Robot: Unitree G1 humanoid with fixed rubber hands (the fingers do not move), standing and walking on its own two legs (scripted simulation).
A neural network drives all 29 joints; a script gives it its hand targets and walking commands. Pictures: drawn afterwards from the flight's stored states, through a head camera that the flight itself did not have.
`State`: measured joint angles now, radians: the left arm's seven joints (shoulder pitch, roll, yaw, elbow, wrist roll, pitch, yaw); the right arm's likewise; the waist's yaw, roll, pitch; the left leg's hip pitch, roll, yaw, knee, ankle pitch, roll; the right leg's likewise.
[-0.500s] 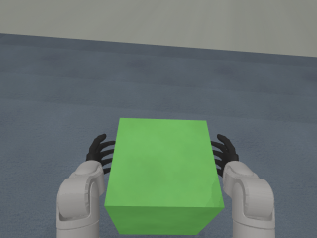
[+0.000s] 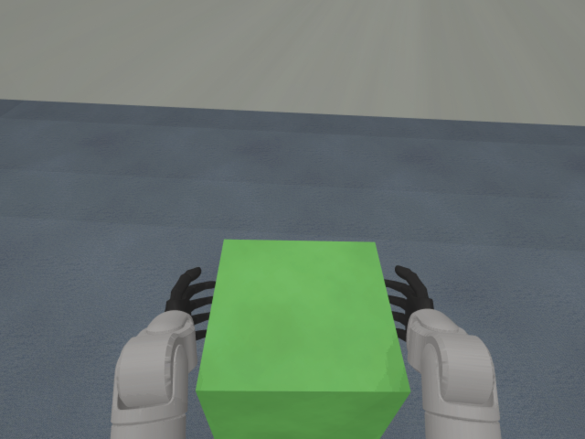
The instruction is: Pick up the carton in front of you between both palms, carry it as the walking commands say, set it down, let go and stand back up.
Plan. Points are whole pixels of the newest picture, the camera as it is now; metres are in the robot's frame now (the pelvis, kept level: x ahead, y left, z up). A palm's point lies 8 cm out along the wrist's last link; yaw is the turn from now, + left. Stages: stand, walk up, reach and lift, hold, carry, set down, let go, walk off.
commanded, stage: carry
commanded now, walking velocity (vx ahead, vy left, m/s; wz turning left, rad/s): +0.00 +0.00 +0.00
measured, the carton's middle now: (297, 352) +0.26 +0.00 +0.00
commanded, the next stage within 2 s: hold in 0.90 s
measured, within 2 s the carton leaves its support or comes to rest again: neither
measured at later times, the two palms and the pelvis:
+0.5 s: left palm (184, 354) +0.24 +0.15 +0.04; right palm (416, 350) +0.24 -0.15 +0.05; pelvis -0.04 +0.00 +0.00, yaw +0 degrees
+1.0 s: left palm (183, 363) +0.23 +0.15 +0.04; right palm (420, 357) +0.23 -0.15 +0.05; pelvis -0.05 +0.00 +0.01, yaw +0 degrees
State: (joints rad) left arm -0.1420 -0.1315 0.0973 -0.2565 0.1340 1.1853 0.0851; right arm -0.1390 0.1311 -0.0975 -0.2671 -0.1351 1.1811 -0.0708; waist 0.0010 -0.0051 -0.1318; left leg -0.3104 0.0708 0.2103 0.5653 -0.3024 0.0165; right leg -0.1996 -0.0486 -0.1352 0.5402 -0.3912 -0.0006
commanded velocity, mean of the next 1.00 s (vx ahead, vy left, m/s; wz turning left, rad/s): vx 0.00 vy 0.00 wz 0.00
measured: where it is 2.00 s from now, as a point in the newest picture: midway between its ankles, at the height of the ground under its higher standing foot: outside the picture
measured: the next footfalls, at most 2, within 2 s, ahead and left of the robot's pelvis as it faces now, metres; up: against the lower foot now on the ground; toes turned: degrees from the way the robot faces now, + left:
none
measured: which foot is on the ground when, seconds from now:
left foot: down 0.00-1.00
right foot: down 0.00-1.00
